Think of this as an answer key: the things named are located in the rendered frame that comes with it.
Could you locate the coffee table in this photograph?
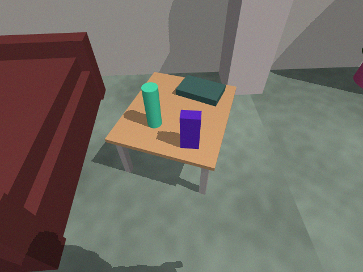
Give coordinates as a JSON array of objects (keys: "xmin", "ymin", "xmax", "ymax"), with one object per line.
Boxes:
[{"xmin": 105, "ymin": 72, "xmax": 237, "ymax": 195}]

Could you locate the sofa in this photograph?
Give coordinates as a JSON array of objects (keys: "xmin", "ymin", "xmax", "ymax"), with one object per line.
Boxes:
[{"xmin": 0, "ymin": 32, "xmax": 106, "ymax": 272}]

